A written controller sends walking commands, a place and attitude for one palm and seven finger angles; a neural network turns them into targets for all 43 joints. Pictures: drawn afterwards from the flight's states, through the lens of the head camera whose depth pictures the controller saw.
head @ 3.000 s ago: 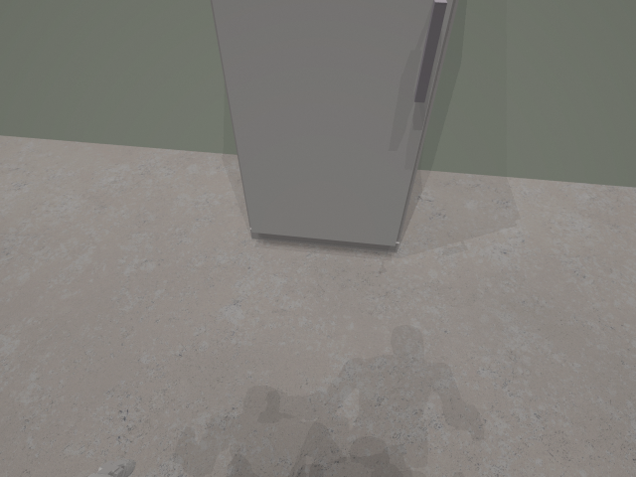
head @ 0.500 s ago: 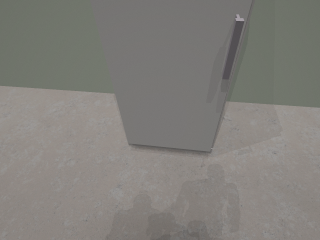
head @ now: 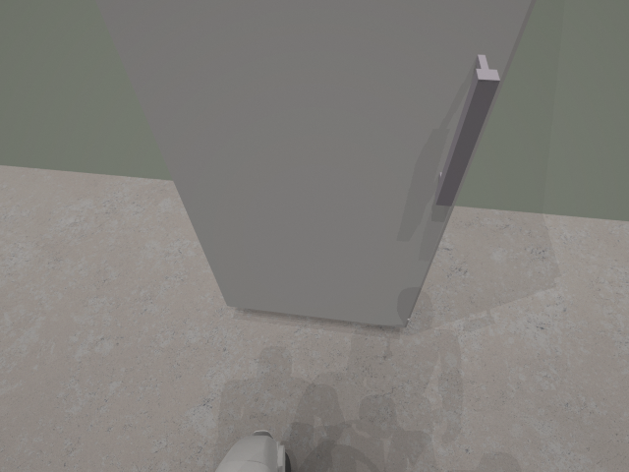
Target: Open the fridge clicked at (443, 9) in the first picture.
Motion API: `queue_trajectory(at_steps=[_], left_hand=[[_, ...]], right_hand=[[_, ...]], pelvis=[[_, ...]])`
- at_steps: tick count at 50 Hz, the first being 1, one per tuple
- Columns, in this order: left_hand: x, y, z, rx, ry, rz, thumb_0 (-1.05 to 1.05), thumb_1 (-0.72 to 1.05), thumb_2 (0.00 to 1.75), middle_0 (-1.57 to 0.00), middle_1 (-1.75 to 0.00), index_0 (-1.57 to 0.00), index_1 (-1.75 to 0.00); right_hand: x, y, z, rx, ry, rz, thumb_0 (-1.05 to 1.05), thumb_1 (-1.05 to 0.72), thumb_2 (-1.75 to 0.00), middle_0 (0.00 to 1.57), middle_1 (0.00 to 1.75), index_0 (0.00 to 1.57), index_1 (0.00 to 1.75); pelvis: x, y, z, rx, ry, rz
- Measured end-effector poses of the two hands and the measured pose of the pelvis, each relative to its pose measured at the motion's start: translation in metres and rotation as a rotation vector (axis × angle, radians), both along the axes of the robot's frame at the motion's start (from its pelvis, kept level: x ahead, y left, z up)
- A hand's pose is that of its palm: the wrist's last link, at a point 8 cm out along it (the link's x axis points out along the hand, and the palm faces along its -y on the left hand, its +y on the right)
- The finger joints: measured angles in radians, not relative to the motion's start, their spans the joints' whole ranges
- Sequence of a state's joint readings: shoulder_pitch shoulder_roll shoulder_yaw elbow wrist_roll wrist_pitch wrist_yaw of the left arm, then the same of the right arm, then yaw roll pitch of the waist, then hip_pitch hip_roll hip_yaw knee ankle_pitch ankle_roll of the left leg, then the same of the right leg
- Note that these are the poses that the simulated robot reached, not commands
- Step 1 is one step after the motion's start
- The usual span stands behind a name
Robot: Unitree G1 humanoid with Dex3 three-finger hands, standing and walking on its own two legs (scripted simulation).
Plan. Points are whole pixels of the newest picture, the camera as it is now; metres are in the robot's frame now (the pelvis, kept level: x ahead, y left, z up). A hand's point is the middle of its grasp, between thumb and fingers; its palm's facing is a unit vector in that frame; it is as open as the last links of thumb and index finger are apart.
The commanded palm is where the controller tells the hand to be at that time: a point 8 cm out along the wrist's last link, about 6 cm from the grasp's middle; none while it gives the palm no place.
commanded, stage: take the last steps up to it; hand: right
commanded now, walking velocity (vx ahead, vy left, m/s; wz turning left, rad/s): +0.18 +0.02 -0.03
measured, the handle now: (460, 137) +0.59 -0.17 +0.09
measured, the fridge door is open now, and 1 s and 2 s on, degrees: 0 0 0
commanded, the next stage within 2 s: come to a stop and stand still in 0.02 s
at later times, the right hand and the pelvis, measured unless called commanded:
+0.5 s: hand out of the picture +0.16 -0.21 -0.20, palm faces +0.11 +0.98 -0.19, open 7.3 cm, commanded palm none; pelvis +0.11 -0.02 -0.02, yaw -1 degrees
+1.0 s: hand out of the picture +0.06 -0.16 -0.16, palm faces +0.04 +0.97 -0.24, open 7.4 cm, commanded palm none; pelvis +0.05 +0.02 +0.00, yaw +1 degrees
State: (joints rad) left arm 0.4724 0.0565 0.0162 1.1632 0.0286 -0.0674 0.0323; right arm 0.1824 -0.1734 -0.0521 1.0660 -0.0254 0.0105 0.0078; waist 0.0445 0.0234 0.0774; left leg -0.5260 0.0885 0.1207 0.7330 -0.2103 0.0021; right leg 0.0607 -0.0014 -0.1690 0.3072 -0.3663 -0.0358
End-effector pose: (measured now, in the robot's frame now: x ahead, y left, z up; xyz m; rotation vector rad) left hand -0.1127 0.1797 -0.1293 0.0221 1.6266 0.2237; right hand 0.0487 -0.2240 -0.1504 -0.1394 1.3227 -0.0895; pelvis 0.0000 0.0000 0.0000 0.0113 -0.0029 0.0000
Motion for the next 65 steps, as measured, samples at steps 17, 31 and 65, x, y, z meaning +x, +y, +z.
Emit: queue_trajectory(at_steps=[17,31,65], left_hand=[[0.253,0.062,-0.019,0.086,-0.294,-0.150,0.01,0.92,0.89,-0.19,-0.30,-0.19,-0.30],[0.326,0.020,0.014,0.140,-0.490,-0.242,0.00,0.91,0.89,-0.20,-0.30,-0.20,-0.30],[0.090,0.059,-0.019,0.002,-0.114,-0.091,0.01,0.91,0.89,-0.19,-0.30,-0.19,-0.30]], right_hand=[[0.111,0.005,0.004,-0.064,-0.100,-0.069,-0.01,-0.94,-0.90,0.20,0.30,0.21,0.30],[0.079,-0.050,-0.006,-0.058,0.001,-0.108,0.01,-0.91,-0.90,0.19,0.30,0.20,0.30],[-0.040,0.050,0.006,-0.021,0.095,-0.086,0.02,-0.93,-0.90,0.20,0.30,0.21,0.30]], pelvis=[[0.101,0.011,-0.008,0.012,-0.012,-0.036],[0.101,-0.024,-0.003,0.026,-0.015,-0.008],[0.020,0.039,0.003,-0.008,-0.037,-0.001]])
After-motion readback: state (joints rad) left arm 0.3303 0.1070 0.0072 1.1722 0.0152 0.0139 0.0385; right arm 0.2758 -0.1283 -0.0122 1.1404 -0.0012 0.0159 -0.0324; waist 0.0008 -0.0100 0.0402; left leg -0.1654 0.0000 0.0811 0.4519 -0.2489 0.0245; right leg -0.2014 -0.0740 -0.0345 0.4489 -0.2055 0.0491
